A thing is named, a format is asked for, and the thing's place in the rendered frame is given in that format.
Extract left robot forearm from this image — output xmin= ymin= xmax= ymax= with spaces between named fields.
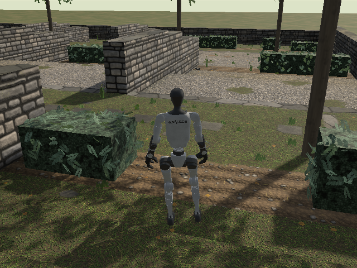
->
xmin=147 ymin=135 xmax=157 ymax=158

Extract right robot forearm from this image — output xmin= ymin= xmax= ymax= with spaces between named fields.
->
xmin=197 ymin=134 xmax=207 ymax=155

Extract right robot upper arm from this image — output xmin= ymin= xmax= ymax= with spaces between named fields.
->
xmin=189 ymin=112 xmax=203 ymax=142

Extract left robot upper arm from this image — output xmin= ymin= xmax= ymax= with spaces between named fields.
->
xmin=152 ymin=113 xmax=166 ymax=143

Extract left robot hand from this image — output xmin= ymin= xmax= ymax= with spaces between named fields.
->
xmin=145 ymin=156 xmax=158 ymax=169

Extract right robot thigh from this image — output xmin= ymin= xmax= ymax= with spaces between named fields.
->
xmin=186 ymin=155 xmax=197 ymax=187

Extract left robot thigh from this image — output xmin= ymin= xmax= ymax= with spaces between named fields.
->
xmin=160 ymin=156 xmax=173 ymax=193

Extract right robot hand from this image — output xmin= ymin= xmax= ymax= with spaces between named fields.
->
xmin=196 ymin=153 xmax=208 ymax=164

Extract robot thigh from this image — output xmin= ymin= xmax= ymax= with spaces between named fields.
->
xmin=160 ymin=156 xmax=173 ymax=193
xmin=186 ymin=155 xmax=197 ymax=187

